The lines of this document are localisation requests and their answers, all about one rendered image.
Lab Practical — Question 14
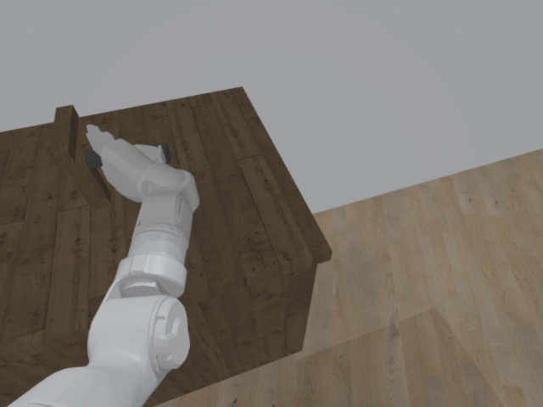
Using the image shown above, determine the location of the left robot upper arm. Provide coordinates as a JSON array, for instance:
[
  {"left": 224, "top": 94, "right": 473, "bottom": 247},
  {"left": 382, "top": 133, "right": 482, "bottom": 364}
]
[{"left": 7, "top": 295, "right": 190, "bottom": 407}]

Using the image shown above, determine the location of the tap lever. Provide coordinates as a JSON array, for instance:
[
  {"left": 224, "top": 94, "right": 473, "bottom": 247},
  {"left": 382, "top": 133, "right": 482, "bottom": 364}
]
[{"left": 85, "top": 143, "right": 171, "bottom": 169}]

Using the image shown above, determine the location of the counter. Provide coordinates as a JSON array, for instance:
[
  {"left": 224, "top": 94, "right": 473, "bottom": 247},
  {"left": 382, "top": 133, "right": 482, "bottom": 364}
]
[{"left": 0, "top": 86, "right": 333, "bottom": 407}]

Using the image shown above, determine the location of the robot left forearm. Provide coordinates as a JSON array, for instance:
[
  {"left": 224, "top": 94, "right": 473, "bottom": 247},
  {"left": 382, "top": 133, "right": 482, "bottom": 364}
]
[{"left": 87, "top": 163, "right": 199, "bottom": 359}]

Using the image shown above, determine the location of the robot left hand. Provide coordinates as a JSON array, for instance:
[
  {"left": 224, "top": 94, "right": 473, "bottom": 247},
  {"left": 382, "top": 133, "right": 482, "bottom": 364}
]
[{"left": 86, "top": 125, "right": 165, "bottom": 203}]

